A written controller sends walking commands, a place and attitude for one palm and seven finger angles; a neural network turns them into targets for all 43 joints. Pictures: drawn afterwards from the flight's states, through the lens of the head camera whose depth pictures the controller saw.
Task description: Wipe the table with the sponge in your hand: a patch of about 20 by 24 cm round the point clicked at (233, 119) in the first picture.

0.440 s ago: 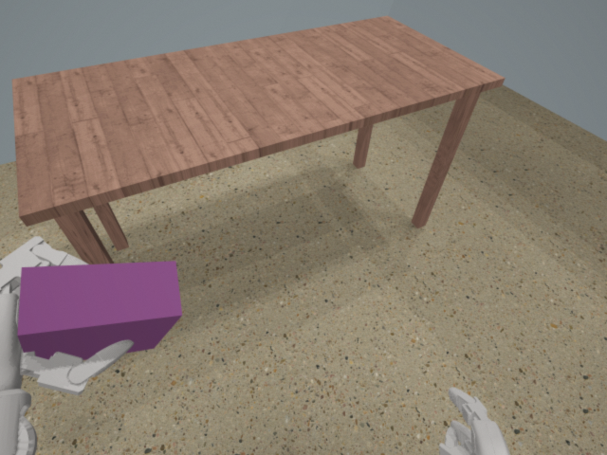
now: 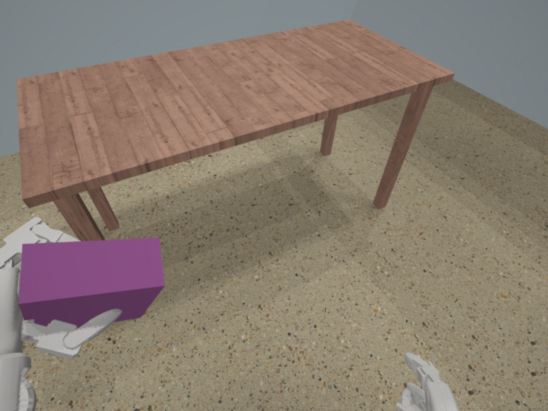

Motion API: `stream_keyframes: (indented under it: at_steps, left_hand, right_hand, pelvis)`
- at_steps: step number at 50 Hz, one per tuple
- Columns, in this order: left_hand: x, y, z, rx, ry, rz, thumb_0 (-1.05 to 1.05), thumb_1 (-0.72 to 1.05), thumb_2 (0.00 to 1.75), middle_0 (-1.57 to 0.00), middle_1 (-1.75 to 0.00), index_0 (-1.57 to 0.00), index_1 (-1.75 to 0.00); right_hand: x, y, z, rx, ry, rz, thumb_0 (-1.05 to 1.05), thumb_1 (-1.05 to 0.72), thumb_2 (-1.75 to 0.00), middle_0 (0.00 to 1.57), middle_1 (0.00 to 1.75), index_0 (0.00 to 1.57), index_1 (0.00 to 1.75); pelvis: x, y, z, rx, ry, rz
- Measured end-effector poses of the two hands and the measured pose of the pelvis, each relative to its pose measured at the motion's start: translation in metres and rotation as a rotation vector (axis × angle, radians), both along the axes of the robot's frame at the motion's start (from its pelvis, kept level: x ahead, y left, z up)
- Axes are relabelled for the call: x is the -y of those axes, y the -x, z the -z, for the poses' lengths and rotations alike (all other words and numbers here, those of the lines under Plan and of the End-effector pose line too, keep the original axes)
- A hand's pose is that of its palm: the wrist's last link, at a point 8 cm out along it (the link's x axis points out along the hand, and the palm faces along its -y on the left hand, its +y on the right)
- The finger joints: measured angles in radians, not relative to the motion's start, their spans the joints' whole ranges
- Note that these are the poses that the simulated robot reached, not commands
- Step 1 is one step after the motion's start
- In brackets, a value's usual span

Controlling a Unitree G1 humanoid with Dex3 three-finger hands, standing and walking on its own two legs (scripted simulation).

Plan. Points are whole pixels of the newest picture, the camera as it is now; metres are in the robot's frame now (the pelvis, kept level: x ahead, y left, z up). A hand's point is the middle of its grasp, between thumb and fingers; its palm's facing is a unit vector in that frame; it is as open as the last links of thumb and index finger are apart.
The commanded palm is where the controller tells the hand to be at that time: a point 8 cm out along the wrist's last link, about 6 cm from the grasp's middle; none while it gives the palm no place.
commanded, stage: walk to a spot facing it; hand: left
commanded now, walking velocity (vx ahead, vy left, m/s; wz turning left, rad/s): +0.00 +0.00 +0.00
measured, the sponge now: (112, 285) +0.22 +0.21 +0.13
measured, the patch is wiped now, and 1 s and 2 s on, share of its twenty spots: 0.00 0.00 0.00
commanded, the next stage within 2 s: turn to face it in 1.26 s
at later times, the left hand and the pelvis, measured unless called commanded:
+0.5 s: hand (131, 276) +0.23 +0.18 +0.15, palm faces +0.33 -0.85 -0.41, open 9.8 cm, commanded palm +0.19 +0.23 +0.18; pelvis -0.01 -0.03 -0.03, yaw -8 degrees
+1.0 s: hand (241, 197) +0.34 +0.07 +0.17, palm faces +0.02 -0.90 -0.43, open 9.8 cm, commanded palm +0.31 +0.13 +0.18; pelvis +0.05 -0.06 +0.00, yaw -26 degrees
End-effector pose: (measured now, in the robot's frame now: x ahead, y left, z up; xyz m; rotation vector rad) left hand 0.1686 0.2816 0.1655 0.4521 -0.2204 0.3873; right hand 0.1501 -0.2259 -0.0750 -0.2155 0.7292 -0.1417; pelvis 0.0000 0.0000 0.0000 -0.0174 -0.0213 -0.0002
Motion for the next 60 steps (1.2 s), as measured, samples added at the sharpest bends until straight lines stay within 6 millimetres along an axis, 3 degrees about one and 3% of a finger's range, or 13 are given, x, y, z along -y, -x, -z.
stream_keyframes:
  at_steps: [14, 25, 28, 34, 39, 43, 47, 52, 56, 60]
  left_hand:
    - [0.003, -0.005, 0.002, 0.014, -0.014, 0.022, -0.01, -0.46, 0.98, -0.78, -1.32, -0.78, -1.32]
    - [0.057, -0.023, 0.000, 0.062, -0.063, 0.129, -0.01, -0.46, 0.98, -0.78, -1.32, -0.78, -1.32]
    - [0.070, -0.033, -0.002, 0.061, -0.031, 0.156, -0.01, -0.46, 0.98, -0.78, -1.32, -0.78, -1.32]
    - [0.080, -0.061, -0.010, 0.017, -0.060, 0.246, -0.01, -0.46, 0.98, -0.78, -1.32, -0.78, -1.32]
    - [0.083, -0.087, -0.010, 0.073, -0.069, 0.328, -0.01, -0.46, 0.98, -0.78, -1.32, -0.78, -1.32]
    - [0.096, -0.111, -0.007, 0.082, -0.066, 0.368, -0.01, -0.46, 0.98, -0.78, -1.32, -0.78, -1.32]
    - [0.126, -0.135, -0.012, 0.079, -0.049, 0.418, -0.01, -0.46, 0.98, -0.78, -1.32, -0.78, -1.32]
    - [0.181, -0.171, -0.019, 0.093, -0.103, 0.516, -0.01, -0.46, 0.98, -0.78, -1.32, -0.78, -1.32]
    - [0.234, -0.200, -0.014, 0.126, -0.191, 0.582, -0.01, -0.46, 0.98, -0.78, -1.32, -0.78, -1.32]
    - [0.280, -0.214, -0.008, 0.107, -0.170, 0.664, -0.01, -0.46, 0.98, -0.78, -1.32, -0.78, -1.32]
  right_hand:
    - [0.005, 0.012, 0.003, 0.014, -0.008, 0.036, 0.01, -0.90, -0.90, 0.20, 0.30, 0.20, 0.30]
    - [0.036, 0.030, 0.032, 0.019, -0.065, 0.095, 0.01, -0.90, -0.90, 0.20, 0.30, 0.20, 0.30]
    - [0.049, 0.041, 0.032, -0.044, -0.045, 0.109, 0.01, -0.90, -0.90, 0.20, 0.30, 0.20, 0.30]
    - [0.068, 0.061, 0.013, -0.091, -0.015, 0.209, 0.01, -0.90, -0.90, 0.20, 0.30, 0.20, 0.30]
    - [0.076, 0.066, 0.004, -0.040, 0.037, 0.279, 0.01, -0.90, -0.90, 0.20, 0.30, 0.20, 0.30]
    - [0.073, 0.070, 0.000, -0.006, 0.007, 0.360, 0.01, -0.90, -0.90, 0.20, 0.30, 0.20, 0.30]
    - [0.071, 0.075, 0.003, -0.014, -0.038, 0.405, 0.01, -0.90, -0.90, 0.20, 0.30, 0.20, 0.30]
    - [0.083, 0.082, 0.019, -0.065, -0.088, 0.461, 0.01, -0.90, -0.90, 0.20, 0.30, 0.20, 0.30]
    - [0.114, 0.085, 0.047, -0.081, -0.126, 0.512, 0.01, -0.90, -0.90, 0.21, 0.30, 0.20, 0.30]
    - [0.152, 0.089, 0.058, -0.130, -0.116, 0.566, 0.01, -0.90, -0.90, 0.20, 0.30, 0.20, 0.30]
  pelvis:
    - [0.000, 0.011, 0.006, -0.006, -0.017, 0.066]
    - [0.028, 0.011, 0.026, 0.006, -0.041, 0.144]
    - [0.030, 0.009, 0.018, -0.007, -0.054, 0.163]
    - [0.030, 0.000, 0.000, -0.046, -0.077, 0.232]
    - [0.022, -0.009, 0.007, -0.052, -0.059, 0.296]
    - [0.027, -0.020, 0.006, -0.025, -0.050, 0.362]
    - [0.040, -0.036, 0.001, -0.034, -0.012, 0.409]
    - [0.069, -0.052, 0.003, -0.041, 0.004, 0.478]
    - [0.103, -0.059, 0.025, -0.032, -0.001, 0.512]
    - [0.115, -0.063, 0.028, -0.007, -0.008, 0.541]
